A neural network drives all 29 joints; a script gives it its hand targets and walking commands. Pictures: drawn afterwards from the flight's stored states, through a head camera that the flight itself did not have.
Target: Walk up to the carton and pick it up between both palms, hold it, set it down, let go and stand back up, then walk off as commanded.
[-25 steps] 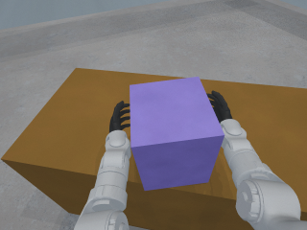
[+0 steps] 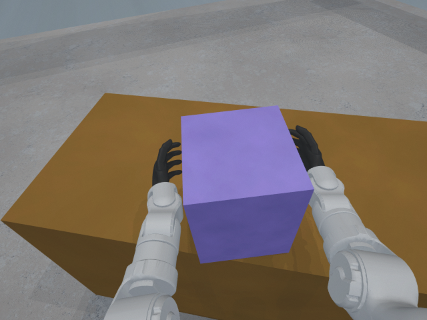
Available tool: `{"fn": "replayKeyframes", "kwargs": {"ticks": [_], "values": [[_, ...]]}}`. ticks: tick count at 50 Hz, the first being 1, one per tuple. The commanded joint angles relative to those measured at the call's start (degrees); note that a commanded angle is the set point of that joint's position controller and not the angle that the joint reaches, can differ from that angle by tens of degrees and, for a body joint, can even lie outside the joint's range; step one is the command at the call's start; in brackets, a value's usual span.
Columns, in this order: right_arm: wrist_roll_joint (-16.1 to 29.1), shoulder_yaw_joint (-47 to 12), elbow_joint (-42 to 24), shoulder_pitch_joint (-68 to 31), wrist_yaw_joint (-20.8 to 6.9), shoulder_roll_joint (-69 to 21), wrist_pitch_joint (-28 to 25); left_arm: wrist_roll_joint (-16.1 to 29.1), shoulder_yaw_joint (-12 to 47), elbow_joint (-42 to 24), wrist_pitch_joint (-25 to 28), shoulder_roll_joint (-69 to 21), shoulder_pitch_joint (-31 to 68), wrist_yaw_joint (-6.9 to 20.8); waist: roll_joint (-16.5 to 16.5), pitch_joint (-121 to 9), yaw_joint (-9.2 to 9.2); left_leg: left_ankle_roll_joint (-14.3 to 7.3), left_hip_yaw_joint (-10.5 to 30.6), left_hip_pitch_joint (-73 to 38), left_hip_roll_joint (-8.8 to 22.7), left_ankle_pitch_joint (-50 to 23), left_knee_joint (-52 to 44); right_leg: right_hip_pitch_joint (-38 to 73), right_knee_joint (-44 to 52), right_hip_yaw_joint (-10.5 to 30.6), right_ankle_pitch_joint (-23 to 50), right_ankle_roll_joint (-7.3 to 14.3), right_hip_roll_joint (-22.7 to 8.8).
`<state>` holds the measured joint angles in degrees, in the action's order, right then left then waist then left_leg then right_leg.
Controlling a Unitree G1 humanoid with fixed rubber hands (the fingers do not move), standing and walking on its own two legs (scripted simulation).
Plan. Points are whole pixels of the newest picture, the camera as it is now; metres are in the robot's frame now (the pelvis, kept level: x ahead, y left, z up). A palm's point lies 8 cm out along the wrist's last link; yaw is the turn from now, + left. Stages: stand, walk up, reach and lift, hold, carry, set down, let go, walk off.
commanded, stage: set down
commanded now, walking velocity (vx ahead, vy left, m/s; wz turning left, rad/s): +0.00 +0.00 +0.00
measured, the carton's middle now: (237, 187) +0.39 +0.02 +0.02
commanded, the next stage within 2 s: none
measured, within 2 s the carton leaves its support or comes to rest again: rests again in 0.16 s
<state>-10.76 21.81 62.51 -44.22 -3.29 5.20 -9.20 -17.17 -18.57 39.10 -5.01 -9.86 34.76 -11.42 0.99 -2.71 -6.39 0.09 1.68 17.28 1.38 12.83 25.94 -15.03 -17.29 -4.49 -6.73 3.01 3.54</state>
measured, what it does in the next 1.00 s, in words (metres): stands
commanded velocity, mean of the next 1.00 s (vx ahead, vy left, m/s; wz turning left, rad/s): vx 0.00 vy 0.00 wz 0.00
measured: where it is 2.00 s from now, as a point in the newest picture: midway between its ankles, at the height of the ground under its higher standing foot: outside the picture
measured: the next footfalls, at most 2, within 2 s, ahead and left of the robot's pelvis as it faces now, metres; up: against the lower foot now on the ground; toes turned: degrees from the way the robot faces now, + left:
none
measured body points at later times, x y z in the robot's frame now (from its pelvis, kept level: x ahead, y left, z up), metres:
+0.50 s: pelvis +0.01 -0.01 +0.00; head +0.05 -0.01 +0.45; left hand +0.39 +0.16 +0.05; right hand +0.45 -0.14 +0.06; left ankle +0.00 +0.12 -0.74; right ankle +0.02 -0.09 -0.74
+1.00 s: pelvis -0.03 -0.02 -0.01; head +0.00 -0.02 +0.44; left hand +0.32 +0.17 +0.03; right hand +0.39 -0.18 +0.04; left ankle +0.00 +0.12 -0.74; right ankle +0.02 -0.09 -0.74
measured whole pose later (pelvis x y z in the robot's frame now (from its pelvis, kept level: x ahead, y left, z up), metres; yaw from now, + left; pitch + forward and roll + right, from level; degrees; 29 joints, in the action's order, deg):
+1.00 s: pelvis -0.03 -0.02 -0.01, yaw +0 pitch +8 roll -1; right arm 11.8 1.5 63.7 -39.3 -3.9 14.9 -8.9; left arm -1.4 -13.3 35.9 -1.4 -5.9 25.4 -15.4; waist 1.0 -5.2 -6.5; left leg 0.8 1.6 24.5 1.7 9.8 25.9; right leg -23.9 -20.6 -4.6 -5.2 4.5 3.7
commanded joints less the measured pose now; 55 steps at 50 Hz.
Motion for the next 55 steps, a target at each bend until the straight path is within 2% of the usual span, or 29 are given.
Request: {"fn": "replayKeyframes", "kwargs": {"ticks": [1, 4, 5, 9, 12, 15, 18, 19, 20, 23, 24, 25, 28, 30, 31, 33, 34, 37, 39, 40, 41, 43, 44, 46, 47, 48, 50, 51, 55], "values": [[8.5, -7.6, -3.5, -32.8, -0.5, 8.4, -2.0, 5.5, 6.3, -11.3, 3.8, 1.5, 27.4, -4.0, -2.7, -27.8, -3.44, 2.2, -4.8, -3.4, 1.3, -23.9, -3.9, 7.3, -0.1, 1.7, 7.3, 0.5, 0.4], [13.9, -12.0, -3.3, -34.8, 0.4, 11.6, -1.0, 9.3, 9.8, -11.2, 2.8, 3.3, 28.6, -5.6, -1.2, -30.7, -2.98, 2.6, -4.7, -3.1, 1.1, -26.6, -1.9, 6.0, -0.8, 2.9, 9.9, 1.4, 1.1], [14.3, -13.4, -4.4, -36.6, 1.1, 10.8, -0.5, 9.7, 9.6, -10.5, 2.6, 3.0, 29.3, -6.0, -1.6, -32.6, -3.98, 2.8, -4.4, -1.9, 1.2, -27.4, -1.0, 6.8, -0.9, 3.1, 10.3, 1.5, 1.1], [16.2, -14.6, -3.1, -34.2, 2.3, 13.3, 1.1, 12.6, 11.6, -7.1, 2.0, 5.2, 27.0, -6.3, -3.3, -32.8, -2.97, 2.7, -4.1, -0.7, 1.3, -24.8, -0.6, 6.0, -1.5, 3.6, 9.8, 1.6, 1.0], [18.5, -17.0, -7.1, -32.8, 2.8, 14.1, -0.5, 14.2, 12.7, -13.3, 3.9, 4.9, 25.2, -6.2, -2.4, -41.7, -2.79, 3.9, -3.9, -1.9, 0.8, -33.1, 1.9, 9.6, -3.9, 4.0, 20.2, 1.4, 1.0], [19.2, -16.3, -4.8, -30.6, 2.8, 16.2, -0.6, 13.3, 13.3, -14.1, 5.1, 5.0, 25.1, -6.0, 0.3, -44.3, -1.27, 5.0, -3.4, -4.5, 1.3, -37.0, 3.1, 8.1, -4.2, 3.9, 21.5, 1.7, 1.6], [19.9, -17.6, -5.7, -28.5, 2.8, 17.4, -1.5, 13.3, 11.6, -13.5, 4.9, 6.8, 19.7, -5.4, -0.9, -42.3, -2.04, 4.5, -3.7, -2.7, 0.9, -38.0, 3.0, 10.6, -4.9, 4.4, 24.8, 1.6, 1.6], [21.1, -19.8, -8.6, -30.0, 2.8, 17.3, -1.5, 13.4, 10.7, -13.3, 5.1, 7.4, 20.4, -5.1, -2.5, -42.6, -3.52, 4.2, -4.4, -0.5, 0.7, -36.5, 2.6, 13.6, -5.6, 4.7, 26.8, 0.9, 1.4], [21.1, -18.5, -7.6, -28.8, 2.8, 18.8, -1.6, 13.1, 11.0, -14.0, 5.0, 8.1, 19.3, -5.0, -2.1, -42.1, -2.12, 4.3, -4.1, 0.8, 0.7, -34.7, 1.8, 14.7, -5.8, 4.8, 27.6, 0.8, 1.1], [22.6, -21.4, -10.1, -25.8, 3.0, 19.3, -3.0, 13.6, 10.0, -14.9, 5.6, 9.3, 14.2, -3.9, -4.6, -40.2, -1.92, 3.1, -4.3, 4.4, -0.1, -33.3, 0.9, 19.9, -7.3, 5.1, 34.7, -0.4, 0.6], [22.3, -20.9, -7.4, -25.0, 2.8, 20.0, -3.2, 11.9, 8.4, -12.8, 5.4, 9.9, 13.0, -3.7, -3.4, -38.0, -2.64, 3.1, -4.2, 4.8, -0.2, -32.7, 0.4, 20.2, -7.3, 5.2, 34.3, -0.5, 0.5], [22.6, -19.9, -5.9, -24.3, 2.6, 21.3, -2.9, 11.7, 8.6, -12.8, 5.2, 10.2, 12.4, -3.7, -3.0, -36.4, -1.75, 3.2, -3.7, 4.4, 0.2, -31.8, -0.3, 19.1, -6.4, 5.2, 31.6, -0.1, 0.6], [22.9, -21.0, -8.4, -27.5, 2.3, 21.1, -3.5, 13.1, 8.7, -10.6, 6.0, 11.1, 15.7, -3.1, -5.8, -34.0, -1.86, 2.8, -4.4, 6.3, 0.0, -27.3, -1.2, 18.4, -5.9, 5.2, 27.5, -0.8, 0.2], [24.5, -22.2, -8.0, -21.2, 1.5, 22.8, -4.1, 13.2, 9.9, -13.9, 5.5, 10.6, 8.9, -3.2, -4.3, -34.1, -1.11, 3.3, -3.8, 3.0, 0.6, -30.2, -1.2, 19.0, -5.7, 4.6, 28.3, 0.0, 0.9], [24.1, -21.5, -7.9, -23.2, 1.4, 23.0, -4.2, 14.3, 11.1, -13.8, 5.9, 9.9, 11.7, -3.2, -4.9, -34.9, -0.73, 3.3, -3.7, 3.3, 0.4, -29.1, -0.8, 17.5, -5.6, 4.6, 25.9, 0.1, 0.7], [24.8, -21.2, -7.7, -24.8, 0.7, 22.9, -4.5, 14.5, 11.5, -13.9, 6.8, 10.4, 13.8, -3.6, -1.8, -34.8, -1.61, 3.3, -3.9, 2.6, 0.4, -27.4, -0.9, 14.3, -5.0, 4.6, 19.9, 0.7, 0.8], [25.2, -22.4, -9.1, -25.0, 0.3, 22.7, -4.3, 15.5, 12.8, -13.0, 6.9, 10.7, 13.3, -3.5, -3.7, -34.9, -1.89, 2.8, -3.9, 3.6, 0.5, -23.5, -1.0, 14.0, -4.6, 5.0, 16.3, 0.8, 0.4], [25.6, -21.6, -10.3, -22.5, -0.4, 24.6, -5.1, 16.7, 15.4, -19.1, 7.8, 10.3, 13.2, -4.0, -3.3, -36.7, -0.08, 3.0, -3.3, 0.5, 0.7, -24.4, -0.1, 12.6, -5.4, 3.9, 15.1, 1.0, 1.1], [25.2, -22.4, -10.3, -21.8, -0.6, 24.0, -4.4, 17.0, 14.5, -15.7, 7.6, 11.2, 11.0, -3.9, -4.8, -33.0, -0.49, 2.2, -3.5, 2.8, 0.6, -21.2, -1.0, 12.3, -5.2, 4.5, 12.4, 1.0, 0.7], [25.5, -22.3, -12.2, -18.7, -1.0, 24.6, -4.7, 17.3, 16.1, -20.5, 7.9, 10.6, 8.5, -4.2, -3.9, -35.2, 0.29, 2.3, -3.0, 0.5, 0.6, -22.1, -0.7, 13.4, -5.1, 4.4, 13.2, 1.2, 0.6], [25.8, -23.4, -12.8, -19.9, -1.0, 23.4, -4.3, 16.5, 14.2, -17.8, 7.8, 11.7, 9.8, -4.1, -5.3, -34.4, -0.77, 1.7, -3.2, 3.3, 0.4, -19.4, -0.9, 14.2, -5.2, 5.3, 10.8, 0.7, 0.2], [25.7, -21.9, -12.6, -19.4, -1.6, 24.6, -4.1, 17.4, 14.9, -18.7, 8.2, 13.0, 10.2, -4.4, -5.5, -33.5, -0.17, 1.5, -3.3, 3.8, 0.3, -16.6, -1.5, 13.1, -5.1, 5.4, 7.8, 0.6, 0.0], [24.9, -21.5, -11.1, -25.7, -1.7, 24.1, -3.0, 18.2, 14.2, -13.2, 8.3, 14.6, 16.8, -4.1, -7.0, -30.7, -0.05, 0.6, -3.7, 10.4, -0.3, -9.1, -1.5, 12.0, -4.9, 7.5, 0.6, 0.2, -1.2], [25.4, -21.4, -13.2, -20.4, -2.3, 24.1, -3.1, 19.0, 16.1, -16.6, 7.8, 13.1, 10.3, -4.5, -8.1, -30.7, 0.68, 0.6, -2.9, 8.7, -0.1, -8.5, -2.7, 14.0, -4.4, 7.5, -0.2, -0.1, -1.2], [25.7, -22.0, -13.5, -18.1, -2.4, 23.8, -2.9, 17.8, 15.2, -16.2, 8.0, 13.0, 8.2, -4.5, -8.3, -30.4, -0.32, 0.3, -3.2, 8.8, -0.2, -7.1, -2.8, 14.7, -4.4, 8.6, -1.4, -0.2, -1.4], [26.5, -22.7, -16.1, -16.4, -2.5, 23.3, -3.2, 18.9, 15.9, -18.6, 7.8, 12.7, 5.7, -4.2, -10.7, -30.9, 0.08, 0.1, -3.0, 8.1, -0.3, -9.1, -3.1, 17.1, -4.2, 8.4, 0.9, -0.5, -1.4], [26.7, -22.7, -15.8, -19.0, -2.5, 23.7, -2.9, 18.7, 14.9, -16.2, 8.0, 14.4, 9.9, -4.0, -10.7, -30.1, 0.34, 0.0, -3.1, 11.4, -0.8, -5.3, -3.3, 17.8, -3.5, 10.7, -4.6, -1.2, -2.5], [26.7, -23.2, -17.6, -13.7, -2.4, 23.6, -3.6, 18.5, 14.4, -18.0, 8.2, 14.1, 3.4, -3.6, -11.1, -30.6, -0.01, -0.1, -3.0, 9.8, -0.7, -9.2, -3.3, 20.1, -4.1, 10.5, 0.0, -1.4, -2.4], [26.3, -22.4, -18.9, -12.2, -2.0, 23.5, -4.5, 18.1, 13.8, -18.7, 8.3, 14.8, 3.1, -2.7, -10.6, -28.7, 1.75, 0.1, -3.3, 11.6, -1.7, -10.7, -3.5, 22.7, -4.6, 11.0, 4.1, -2.2, -2.9]]}}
